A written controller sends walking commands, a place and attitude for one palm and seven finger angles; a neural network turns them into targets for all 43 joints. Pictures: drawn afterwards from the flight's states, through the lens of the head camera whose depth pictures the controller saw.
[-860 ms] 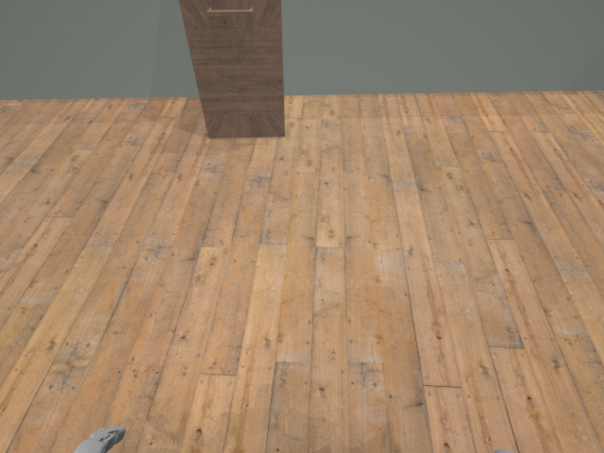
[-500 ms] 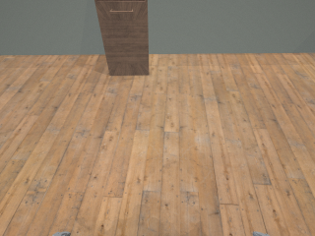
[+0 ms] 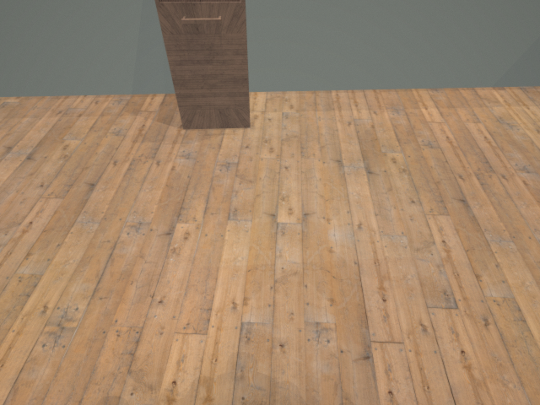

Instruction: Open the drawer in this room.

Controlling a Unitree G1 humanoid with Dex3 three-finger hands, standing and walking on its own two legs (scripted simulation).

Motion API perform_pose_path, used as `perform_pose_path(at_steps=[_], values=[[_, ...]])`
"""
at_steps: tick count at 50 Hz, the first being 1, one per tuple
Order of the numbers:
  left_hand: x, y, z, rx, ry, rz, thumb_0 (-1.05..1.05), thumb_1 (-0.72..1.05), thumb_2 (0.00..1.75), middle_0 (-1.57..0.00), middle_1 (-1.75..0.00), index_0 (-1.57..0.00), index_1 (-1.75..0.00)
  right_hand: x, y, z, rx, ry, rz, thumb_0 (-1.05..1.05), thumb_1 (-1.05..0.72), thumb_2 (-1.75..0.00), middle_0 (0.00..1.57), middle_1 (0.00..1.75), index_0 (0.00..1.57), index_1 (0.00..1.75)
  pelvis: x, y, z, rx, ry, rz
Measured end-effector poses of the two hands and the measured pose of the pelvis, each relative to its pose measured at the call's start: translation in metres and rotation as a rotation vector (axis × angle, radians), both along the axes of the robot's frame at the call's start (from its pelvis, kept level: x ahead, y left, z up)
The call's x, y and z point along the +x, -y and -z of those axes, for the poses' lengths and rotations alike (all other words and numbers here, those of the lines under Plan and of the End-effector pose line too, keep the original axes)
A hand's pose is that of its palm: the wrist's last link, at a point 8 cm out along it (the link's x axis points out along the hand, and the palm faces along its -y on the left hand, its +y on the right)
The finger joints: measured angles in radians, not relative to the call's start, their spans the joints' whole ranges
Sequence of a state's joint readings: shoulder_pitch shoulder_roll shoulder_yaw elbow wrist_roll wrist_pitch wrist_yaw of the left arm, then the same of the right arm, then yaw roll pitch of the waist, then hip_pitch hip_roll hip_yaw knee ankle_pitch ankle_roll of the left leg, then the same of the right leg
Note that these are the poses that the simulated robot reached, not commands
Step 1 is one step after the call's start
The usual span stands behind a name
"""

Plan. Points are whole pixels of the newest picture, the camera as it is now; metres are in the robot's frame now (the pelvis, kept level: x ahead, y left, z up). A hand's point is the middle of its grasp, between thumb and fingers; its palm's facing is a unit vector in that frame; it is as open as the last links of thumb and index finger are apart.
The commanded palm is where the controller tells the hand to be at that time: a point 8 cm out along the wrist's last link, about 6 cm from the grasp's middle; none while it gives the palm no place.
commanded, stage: stand and wait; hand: left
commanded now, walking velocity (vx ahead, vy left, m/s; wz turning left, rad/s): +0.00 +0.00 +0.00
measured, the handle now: out of the picture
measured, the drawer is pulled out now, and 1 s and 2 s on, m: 0.00 0.00 0.00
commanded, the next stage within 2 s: turn or walk to find it in 0.04 s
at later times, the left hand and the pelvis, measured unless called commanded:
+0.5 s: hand out of the picture +0.02 +0.21 -0.19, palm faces +0.06 -0.97 -0.22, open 7.4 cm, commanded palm none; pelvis -0.01 +0.02 -0.01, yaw +4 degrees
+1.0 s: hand out of the picture -0.04 +0.22 -0.21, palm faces +0.18 -0.97 -0.16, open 7.4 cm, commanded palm none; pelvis +0.03 +0.05 -0.02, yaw +8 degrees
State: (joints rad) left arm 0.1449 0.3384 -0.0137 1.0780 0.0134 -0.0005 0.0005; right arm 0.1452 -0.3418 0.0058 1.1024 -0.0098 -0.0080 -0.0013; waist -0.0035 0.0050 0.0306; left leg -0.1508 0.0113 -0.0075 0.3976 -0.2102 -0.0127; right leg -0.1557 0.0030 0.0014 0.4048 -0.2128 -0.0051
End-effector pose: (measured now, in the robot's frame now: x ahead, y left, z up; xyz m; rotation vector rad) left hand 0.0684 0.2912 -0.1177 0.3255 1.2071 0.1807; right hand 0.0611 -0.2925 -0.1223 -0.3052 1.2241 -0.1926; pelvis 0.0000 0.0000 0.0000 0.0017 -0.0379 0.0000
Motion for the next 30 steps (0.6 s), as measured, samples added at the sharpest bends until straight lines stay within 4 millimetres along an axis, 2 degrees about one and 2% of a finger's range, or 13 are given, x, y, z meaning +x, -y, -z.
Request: perform_pose_path(at_steps=[8, 12, 20, 24, 27, 30], values=[[0.000, 0.002, 0.002, -0.005, 0.007, -0.009, 0.00, 0.91, 0.90, -0.21, -0.30, -0.20, -0.30, -0.003, -0.003, 0.002, 0.005, -0.009, -0.004, 0.00, -0.90, -0.89, 0.20, 0.30, 0.20, 0.30, -0.002, -0.001, 0.001, 0.000, -0.007, -0.013], [-0.006, 0.007, 0.008, -0.015, 0.006, -0.037, 0.00, 0.91, 0.90, -0.21, -0.30, -0.20, -0.30, -0.003, -0.013, 0.007, 0.020, -0.028, -0.015, 0.00, -0.90, -0.89, 0.20, 0.30, 0.20, 0.30, -0.004, -0.002, 0.004, -0.003, -0.018, -0.033], [-0.036, 0.020, 0.031, -0.089, -0.046, -0.091, 0.00, 0.91, 0.90, -0.21, -0.30, -0.20, -0.30, -0.008, -0.053, 0.019, 0.073, -0.061, -0.035, 0.00, -0.90, -0.89, 0.20, 0.30, 0.20, 0.30, -0.006, -0.013, 0.011, -0.009, -0.023, -0.061], [-0.052, 0.027, 0.036, -0.118, -0.078, -0.118, 0.00, 0.91, 0.90, -0.21, -0.30, -0.20, -0.30, -0.012, -0.073, 0.021, 0.106, -0.069, -0.043, 0.00, -0.90, -0.89, 0.20, 0.30, 0.20, 0.30, -0.006, -0.015, 0.010, -0.008, -0.021, -0.065], [-0.065, 0.032, 0.036, -0.129, -0.098, -0.135, 0.00, 0.91, 0.90, -0.21, -0.30, -0.20, -0.30, -0.011, -0.081, 0.021, 0.121, -0.068, -0.044, 0.00, -0.91, -0.89, 0.20, 0.30, 0.20, 0.30, -0.006, -0.016, 0.008, -0.011, -0.020, -0.067], [-0.079, 0.037, 0.035, -0.133, -0.122, -0.147, 0.00, 0.91, 0.90, -0.21, -0.30, -0.20, -0.30, -0.009, -0.080, 0.021, 0.122, -0.056, -0.039, 0.00, -0.92, -0.89, 0.20, 0.30, 0.20, 0.30, -0.006, -0.016, 0.007, -0.011, -0.018, -0.065]])
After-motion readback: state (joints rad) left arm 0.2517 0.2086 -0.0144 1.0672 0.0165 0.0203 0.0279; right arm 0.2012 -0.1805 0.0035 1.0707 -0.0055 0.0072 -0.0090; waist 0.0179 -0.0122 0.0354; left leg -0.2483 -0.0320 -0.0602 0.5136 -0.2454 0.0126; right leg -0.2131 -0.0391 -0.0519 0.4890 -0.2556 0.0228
